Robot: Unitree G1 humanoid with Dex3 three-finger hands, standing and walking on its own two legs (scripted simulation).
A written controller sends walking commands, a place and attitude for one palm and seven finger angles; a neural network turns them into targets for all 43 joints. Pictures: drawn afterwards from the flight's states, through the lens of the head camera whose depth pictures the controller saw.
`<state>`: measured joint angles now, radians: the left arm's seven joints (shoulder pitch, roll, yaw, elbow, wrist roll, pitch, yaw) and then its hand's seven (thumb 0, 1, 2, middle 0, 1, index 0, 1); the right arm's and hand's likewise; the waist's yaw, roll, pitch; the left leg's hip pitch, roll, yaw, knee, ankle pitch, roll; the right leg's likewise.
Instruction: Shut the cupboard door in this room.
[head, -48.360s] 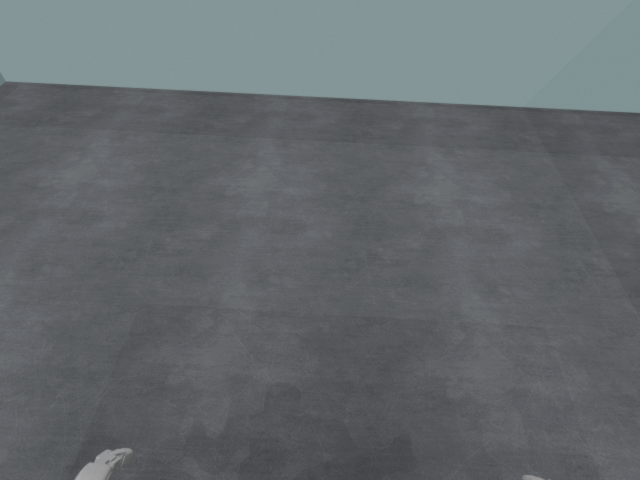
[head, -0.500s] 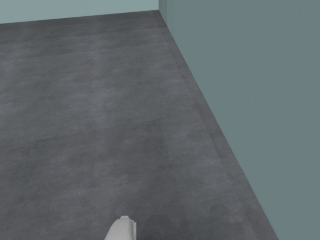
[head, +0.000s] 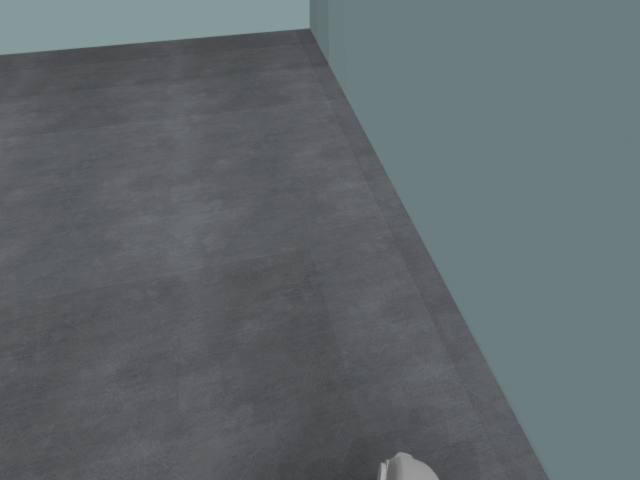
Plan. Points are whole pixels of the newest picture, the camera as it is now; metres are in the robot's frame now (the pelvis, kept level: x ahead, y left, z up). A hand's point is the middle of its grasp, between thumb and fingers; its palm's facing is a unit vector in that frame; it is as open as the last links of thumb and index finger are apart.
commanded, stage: walk to a spot facing it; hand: left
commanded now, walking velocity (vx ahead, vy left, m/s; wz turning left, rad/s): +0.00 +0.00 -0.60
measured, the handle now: out of the picture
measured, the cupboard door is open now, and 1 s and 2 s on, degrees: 45 45 45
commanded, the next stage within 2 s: none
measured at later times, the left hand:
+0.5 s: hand (222, 446) +0.19 +0.16 -0.18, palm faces -0.22 -0.95 -0.20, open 7.4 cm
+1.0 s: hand (288, 363) +0.31 +0.08 -0.16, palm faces -0.59 -0.77 -0.24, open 7.4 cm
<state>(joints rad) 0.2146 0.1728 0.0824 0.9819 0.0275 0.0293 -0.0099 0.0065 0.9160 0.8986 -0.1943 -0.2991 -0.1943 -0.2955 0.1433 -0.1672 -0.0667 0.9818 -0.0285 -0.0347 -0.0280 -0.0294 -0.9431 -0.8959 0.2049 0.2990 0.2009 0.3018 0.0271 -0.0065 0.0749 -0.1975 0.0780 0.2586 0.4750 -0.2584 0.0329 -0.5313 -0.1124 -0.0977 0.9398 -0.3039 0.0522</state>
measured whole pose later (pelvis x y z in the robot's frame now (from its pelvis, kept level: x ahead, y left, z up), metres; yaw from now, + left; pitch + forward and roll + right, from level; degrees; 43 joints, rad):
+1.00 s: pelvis +0.09 -0.01 -0.01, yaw -36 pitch +1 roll +0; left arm 0.11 0.24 0.08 0.86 0.03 0.05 -0.04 0.01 0.91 0.90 -0.19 -0.30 -0.19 -0.30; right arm 0.29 -0.20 -0.08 0.94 -0.02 0.01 -0.01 0.00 -0.91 -0.90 0.21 0.30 0.20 0.30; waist -0.03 0.01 0.11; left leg -0.19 0.18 0.33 0.63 -0.40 -0.04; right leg -0.33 -0.04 -0.12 0.62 -0.29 0.02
